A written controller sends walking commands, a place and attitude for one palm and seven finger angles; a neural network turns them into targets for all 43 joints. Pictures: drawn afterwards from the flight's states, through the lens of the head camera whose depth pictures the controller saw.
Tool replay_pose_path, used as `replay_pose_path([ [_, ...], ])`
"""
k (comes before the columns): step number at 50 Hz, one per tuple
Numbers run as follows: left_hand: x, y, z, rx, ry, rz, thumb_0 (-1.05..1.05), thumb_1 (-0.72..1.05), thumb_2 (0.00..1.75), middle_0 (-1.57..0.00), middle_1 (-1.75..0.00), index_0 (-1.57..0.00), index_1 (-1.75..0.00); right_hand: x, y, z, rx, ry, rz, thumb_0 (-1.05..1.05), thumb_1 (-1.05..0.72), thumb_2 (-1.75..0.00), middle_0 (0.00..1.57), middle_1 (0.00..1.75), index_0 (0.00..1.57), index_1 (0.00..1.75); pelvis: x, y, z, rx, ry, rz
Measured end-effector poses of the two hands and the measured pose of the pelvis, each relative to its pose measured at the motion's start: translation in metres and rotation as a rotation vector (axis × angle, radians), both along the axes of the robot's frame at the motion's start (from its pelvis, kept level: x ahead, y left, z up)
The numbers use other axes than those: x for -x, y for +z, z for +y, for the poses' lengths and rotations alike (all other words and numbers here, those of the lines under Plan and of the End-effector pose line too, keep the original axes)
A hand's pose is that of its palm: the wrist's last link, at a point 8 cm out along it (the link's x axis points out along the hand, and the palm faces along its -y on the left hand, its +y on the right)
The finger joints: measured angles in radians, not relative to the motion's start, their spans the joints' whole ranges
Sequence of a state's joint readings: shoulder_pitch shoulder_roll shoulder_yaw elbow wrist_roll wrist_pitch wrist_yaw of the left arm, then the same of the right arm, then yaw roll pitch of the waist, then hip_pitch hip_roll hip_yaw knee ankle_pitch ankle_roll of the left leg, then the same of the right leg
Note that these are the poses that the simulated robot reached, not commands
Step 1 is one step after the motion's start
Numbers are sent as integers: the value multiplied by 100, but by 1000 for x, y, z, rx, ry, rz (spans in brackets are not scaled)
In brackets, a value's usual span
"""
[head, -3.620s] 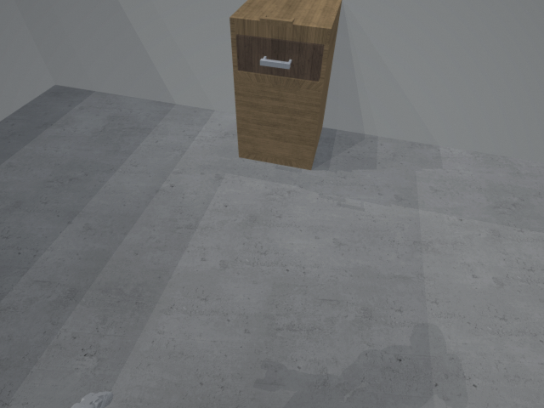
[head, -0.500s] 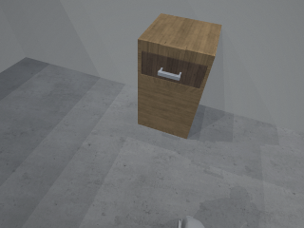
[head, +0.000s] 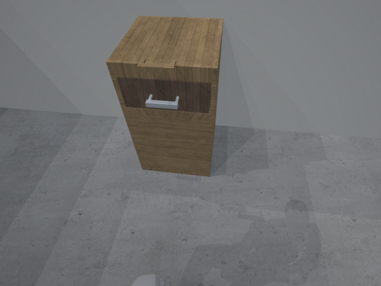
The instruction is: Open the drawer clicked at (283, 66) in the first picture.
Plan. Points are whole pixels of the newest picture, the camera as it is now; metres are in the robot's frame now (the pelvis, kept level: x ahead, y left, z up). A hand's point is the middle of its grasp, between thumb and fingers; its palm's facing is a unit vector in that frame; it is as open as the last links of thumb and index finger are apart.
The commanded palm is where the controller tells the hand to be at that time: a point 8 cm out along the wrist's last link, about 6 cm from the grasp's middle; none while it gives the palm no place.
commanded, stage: take the last steps up to it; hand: left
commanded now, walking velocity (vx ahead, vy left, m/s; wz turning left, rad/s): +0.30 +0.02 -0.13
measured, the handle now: (163, 101) +0.83 +0.16 -0.15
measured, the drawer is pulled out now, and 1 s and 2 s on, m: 0.00 0.00 0.00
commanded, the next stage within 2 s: come to a stop and stand still in 1.02 s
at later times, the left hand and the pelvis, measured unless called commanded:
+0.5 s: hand out of the picture +0.08 +0.21 -0.17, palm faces -0.03 -0.99 -0.15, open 7.4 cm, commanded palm none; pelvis +0.07 +0.03 +0.01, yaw -4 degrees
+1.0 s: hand (146, 252) +0.23 +0.13 -0.16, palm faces -0.01 -0.98 -0.18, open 7.2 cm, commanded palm none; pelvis +0.20 -0.04 +0.01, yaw -3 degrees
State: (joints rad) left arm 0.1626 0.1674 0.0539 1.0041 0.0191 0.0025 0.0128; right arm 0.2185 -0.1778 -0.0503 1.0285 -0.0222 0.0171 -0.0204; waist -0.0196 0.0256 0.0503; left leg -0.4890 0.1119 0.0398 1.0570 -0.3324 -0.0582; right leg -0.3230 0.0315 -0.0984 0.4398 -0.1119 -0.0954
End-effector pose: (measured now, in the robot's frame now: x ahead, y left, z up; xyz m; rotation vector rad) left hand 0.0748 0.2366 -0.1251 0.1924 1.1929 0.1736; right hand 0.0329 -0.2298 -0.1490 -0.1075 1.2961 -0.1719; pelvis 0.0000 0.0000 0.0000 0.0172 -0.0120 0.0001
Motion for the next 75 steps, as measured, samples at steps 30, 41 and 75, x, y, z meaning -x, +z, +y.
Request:
replay_pose_path([
  [30, -68, -16, 2, 62, -91, 173, 1, 92, 90, -20, -30, -19, -30, 63, 18, 59, -59, -194, 289, 0, -90, -89, 20, 30, 20, 30, -96, 4, 10, 5, -98, 7],
  [41, -169, -1, -47, 23, -48, -53, -1, 94, 90, -20, -30, -20, -30, -42, -3, -9, -68, -134, 229, 1, -91, -89, 20, 30, 20, 30, -159, -1, -35, 12, -65, -16],
  [75, -235, -15, -26, 3, -17, 158, 0, 91, 90, -20, -30, -19, -30, -270, 10, -35, 48, -42, -10, -1, -92, -89, 20, 30, 21, 30, -263, 1, -30, 3, -82, -13],
])
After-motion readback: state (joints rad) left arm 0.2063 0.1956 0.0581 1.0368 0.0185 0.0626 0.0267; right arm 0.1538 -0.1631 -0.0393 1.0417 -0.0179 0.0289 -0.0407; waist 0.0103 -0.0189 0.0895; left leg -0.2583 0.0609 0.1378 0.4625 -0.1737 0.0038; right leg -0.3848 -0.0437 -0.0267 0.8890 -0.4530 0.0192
